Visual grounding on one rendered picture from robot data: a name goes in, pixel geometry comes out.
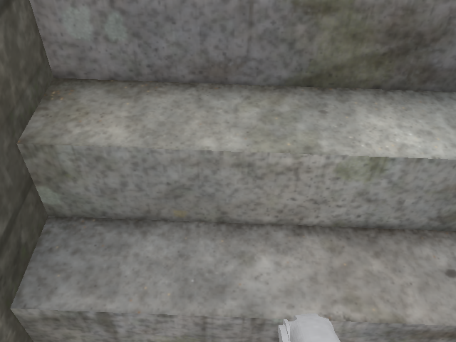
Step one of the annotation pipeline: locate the robot right thigh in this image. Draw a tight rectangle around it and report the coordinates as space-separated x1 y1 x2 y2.
278 313 340 342

